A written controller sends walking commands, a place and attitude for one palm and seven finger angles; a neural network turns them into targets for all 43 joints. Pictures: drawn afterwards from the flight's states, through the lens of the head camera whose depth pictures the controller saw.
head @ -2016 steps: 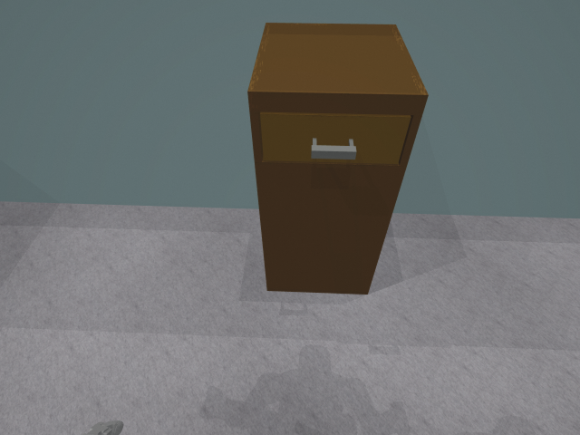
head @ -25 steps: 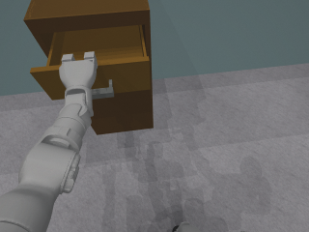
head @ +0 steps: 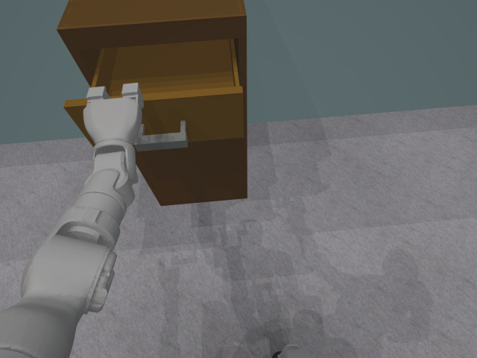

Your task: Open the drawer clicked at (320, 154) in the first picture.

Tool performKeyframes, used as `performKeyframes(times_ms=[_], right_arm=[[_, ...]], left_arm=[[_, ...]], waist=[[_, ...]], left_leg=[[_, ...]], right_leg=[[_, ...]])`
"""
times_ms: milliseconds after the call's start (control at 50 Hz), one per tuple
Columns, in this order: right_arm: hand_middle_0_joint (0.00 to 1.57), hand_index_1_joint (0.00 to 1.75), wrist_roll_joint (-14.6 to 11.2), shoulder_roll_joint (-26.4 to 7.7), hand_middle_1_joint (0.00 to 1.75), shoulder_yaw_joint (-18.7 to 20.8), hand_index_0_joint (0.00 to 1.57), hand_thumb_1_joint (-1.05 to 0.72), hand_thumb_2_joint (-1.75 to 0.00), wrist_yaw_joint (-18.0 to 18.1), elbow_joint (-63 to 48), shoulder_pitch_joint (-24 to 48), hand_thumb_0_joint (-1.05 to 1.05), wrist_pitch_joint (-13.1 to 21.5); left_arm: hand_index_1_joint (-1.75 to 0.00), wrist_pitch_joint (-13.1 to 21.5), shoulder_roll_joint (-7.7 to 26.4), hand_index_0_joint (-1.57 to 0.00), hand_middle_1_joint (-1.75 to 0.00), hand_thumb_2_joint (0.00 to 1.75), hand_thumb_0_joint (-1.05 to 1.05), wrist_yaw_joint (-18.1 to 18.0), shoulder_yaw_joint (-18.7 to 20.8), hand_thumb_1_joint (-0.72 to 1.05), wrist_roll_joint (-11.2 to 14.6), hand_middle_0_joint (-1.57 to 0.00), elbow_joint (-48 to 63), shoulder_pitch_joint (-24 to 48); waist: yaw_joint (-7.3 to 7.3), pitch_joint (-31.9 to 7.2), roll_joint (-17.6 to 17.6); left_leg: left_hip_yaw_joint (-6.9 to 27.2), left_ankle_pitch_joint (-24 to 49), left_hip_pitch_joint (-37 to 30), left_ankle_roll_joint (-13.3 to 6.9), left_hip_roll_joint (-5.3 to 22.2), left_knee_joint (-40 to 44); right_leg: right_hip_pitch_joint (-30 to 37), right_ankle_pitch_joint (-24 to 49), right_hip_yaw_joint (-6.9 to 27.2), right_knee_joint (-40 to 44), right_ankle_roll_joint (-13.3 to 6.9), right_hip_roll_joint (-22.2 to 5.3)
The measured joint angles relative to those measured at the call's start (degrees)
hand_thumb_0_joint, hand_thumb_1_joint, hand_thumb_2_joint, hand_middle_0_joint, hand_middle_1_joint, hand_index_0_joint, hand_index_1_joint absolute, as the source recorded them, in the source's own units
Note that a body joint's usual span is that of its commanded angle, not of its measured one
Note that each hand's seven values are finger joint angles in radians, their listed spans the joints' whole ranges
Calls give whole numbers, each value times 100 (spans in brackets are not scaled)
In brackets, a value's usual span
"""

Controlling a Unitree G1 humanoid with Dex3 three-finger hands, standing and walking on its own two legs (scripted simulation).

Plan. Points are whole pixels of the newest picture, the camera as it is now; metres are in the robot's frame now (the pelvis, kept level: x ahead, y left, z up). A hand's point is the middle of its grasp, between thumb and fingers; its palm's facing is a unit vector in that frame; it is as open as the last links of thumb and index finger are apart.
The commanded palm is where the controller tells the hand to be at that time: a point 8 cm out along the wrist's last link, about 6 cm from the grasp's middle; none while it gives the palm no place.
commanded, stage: move the hooked fingers above the handle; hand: left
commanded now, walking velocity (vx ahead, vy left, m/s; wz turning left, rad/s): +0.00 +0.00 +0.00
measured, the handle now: (162, 134) +0.56 +0.14 -0.02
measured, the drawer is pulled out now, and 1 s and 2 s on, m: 0.18 0.18 0.18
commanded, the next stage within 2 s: none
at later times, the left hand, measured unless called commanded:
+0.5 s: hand (125, 130) +0.51 +0.19 +0.05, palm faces +0.04 +0.07 -1.00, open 13.9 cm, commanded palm +0.48 +0.16 +0.09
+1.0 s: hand (100, 143) +0.49 +0.23 +0.05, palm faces -0.06 +0.12 -0.99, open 13.8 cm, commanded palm +0.48 +0.16 +0.09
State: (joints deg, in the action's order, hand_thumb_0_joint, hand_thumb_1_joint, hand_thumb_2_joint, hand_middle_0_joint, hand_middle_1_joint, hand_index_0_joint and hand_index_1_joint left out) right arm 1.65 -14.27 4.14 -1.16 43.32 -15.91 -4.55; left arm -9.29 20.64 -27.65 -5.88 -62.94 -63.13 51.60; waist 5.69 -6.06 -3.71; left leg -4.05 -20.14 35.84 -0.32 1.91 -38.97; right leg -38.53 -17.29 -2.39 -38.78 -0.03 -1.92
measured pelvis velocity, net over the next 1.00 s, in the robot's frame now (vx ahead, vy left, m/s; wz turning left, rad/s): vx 0.00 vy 0.01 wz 0.00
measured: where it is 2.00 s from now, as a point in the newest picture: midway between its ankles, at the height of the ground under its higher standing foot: outside the picture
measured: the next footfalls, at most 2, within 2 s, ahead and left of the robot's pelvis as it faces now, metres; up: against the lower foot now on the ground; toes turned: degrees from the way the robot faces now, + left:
none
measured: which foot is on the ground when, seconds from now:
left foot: down 0.00-1.00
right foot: down 0.00-1.00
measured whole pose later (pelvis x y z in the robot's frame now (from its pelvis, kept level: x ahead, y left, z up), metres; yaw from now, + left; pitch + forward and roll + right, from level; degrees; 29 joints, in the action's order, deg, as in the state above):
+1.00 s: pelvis +0.00 +0.01 +0.00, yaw +0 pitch +18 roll +0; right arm -0.1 -13.8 2.5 -0.2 43.3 -15.2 -5.6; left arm -17.2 23.9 -21.6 -9.2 -57.9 -70.0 56.7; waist 5.4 -5.2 -4.0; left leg -4.4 -19.9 37.3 -0.9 1.5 -39.2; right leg -39.9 -16.8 -1.9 -38.8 0.6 -2.2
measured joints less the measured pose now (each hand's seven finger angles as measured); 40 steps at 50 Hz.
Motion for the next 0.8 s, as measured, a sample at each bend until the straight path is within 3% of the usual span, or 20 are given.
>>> performKeyframes(times_ms=[40,80,120,180,220,280,340,380,420,460,500,540,600,660,700,740,800], right_arm=[[20,30,-81,14,30,-5,20,-90,-90,-2,30,25,1,-73],[20,30,-134,20,30,-43,20,-90,-90,43,47,27,1,-125],[20,30,-144,22,30,-89,20,-90,-90,121,29,24,1,-123],[20,30,-106,12,30,-118,20,-90,-90,251,-84,-11,1,-29],[20,30,-63,-9,30,-102,20,-90,-90,309,-187,-51,1,63],[20,30,17,-52,30,-94,20,-90,-90,331,-286,-72,1,179],[20,30,36,-74,30,-130,20,-90,-90,312,-313,-20,1,171],[20,30,27,-81,30,-165,20,-90,-90,287,-285,17,1,131],[20,30,-17,-81,30,-194,20,-90,-90,243,-208,45,1,52],[20,30,-92,-70,30,-211,20,-90,-90,206,-112,51,1,-62],[20,30,-177,-41,30,-206,20,-90,-90,209,-37,17,1,-164],[20,30,-234,-11,30,-188,20,-90,-90,241,-1,-57,1,-215],[20,30,-233,0,30,-181,20,-90,-90,313,-5,-137,1,-199],[20,30,-152,-30,30,-130,20,-90,-90,373,-101,-171,1,-75],[20,30,-80,-67,30,-63,20,-90,-90,398,-201,-175,1,24],[20,30,-17,-108,30,-8,20,-90,-90,395,-284,-153,1,102],[20,30,15,-131,30,-8,20,-90,-90,340,-342,-43,1,136]], left_arm=[[-120,-375,-36,-31,-120,30,0,380,-279,-49,302,-32,-278,230],[-120,-484,-127,-31,-120,30,0,894,-569,-49,570,-32,-436,361],[-120,-258,-228,-31,-120,30,0,1402,-765,-49,732,-32,-426,384],[-120,543,-355,-31,-120,30,0,1823,-777,-49,685,-32,-97,223],[-120,1139,-427,-32,-120,30,0,1735,-624,-49,469,-32,223,63],[-120,1637,-455,-32,-120,30,0,1048,-188,-49,52,-32,506,-62],[-120,1265,-286,-32,-120,30,0,259,70,-49,-113,-32,553,-10],[-120,733,-112,-32,-120,30,0,-106,129,-49,-165,-32,398,95],[-120,121,38,-32,-120,30,1,-238,177,-49,-147,-32,78,213],[-121,-301,136,-31,-120,30,0,-144,215,-48,55,-32,-183,290],[-122,-572,162,-29,-120,30,0,272,92,-48,370,-32,-296,369],[-122,-704,120,-28,-120,30,0,918,-230,-48,634,-32,-333,418],[-122,-315,1,-28,-120,30,0,1780,-667,-48,760,-32,-247,312],[-122,665,-149,-29,-120,30,0,2177,-778,-49,693,-32,170,2],[-121,1371,-253,-30,-120,30,0,2060,-602,-49,517,-32,602,-294],[-121,1833,-328,-31,-120,30,0,1626,-349,-49,282,-32,912,-524],[-121,1816,-268,-31,-120,30,0,801,-9,-49,38,-32,1010,-554]], waist=[[-47,-1,-27],[-53,-2,-26],[-9,15,5],[81,23,84],[124,8,124],[207,-33,139],[257,30,120],[239,87,81],[182,113,29],[115,116,-23],[57,104,-50],[24,62,-47],[40,6,31],[74,-17,144],[77,-35,191],[96,-58,192],[148,-27,167]], left_leg=[[12,63,-104,-2,-11,127],[38,114,-234,-5,-26,248],[75,139,-336,-4,-42,313],[89,107,-348,3,-48,263],[61,45,-256,6,-35,149],[-8,-63,-2,5,-5,-82],[-94,-115,171,9,21,-213],[-146,-99,225,10,35,-204],[-190,-60,224,6,42,-132],[-205,-11,148,4,43,-14],[-175,50,1,0,32,143],[-106,111,-171,-3,14,300],[6,135,-365,5,-6,398],[69,61,-353,11,-15,269],[52,-28,-248,6,-6,100],[19,-114,-107,-6,3,-74],[-27,-192,104,-26,2,-287]], right_leg=[[110,53,-15,122,3,-4],[251,88,-43,235,9,-14],[367,92,-81,293,10,-28],[377,47,-94,230,4,-38],[266,-4,-62,110,-3,-30],[-30,-85,14,-132,-10,-9],[-257,-114,106,-290,-8,16],[-341,-86,158,-294,-5,34],[-365,-38,200,-238,-3,48],[-296,12,213,-126,8,57],[-129,60,180,34,17,53],[87,100,107,211,17,39],[351,101,-9,352,9,18],[382,29,-69,265,3,0],[273,-39,-47,114,5,1],[120,-100,-8,-48,12,3],[-116,-162,47,-270,26,-6]])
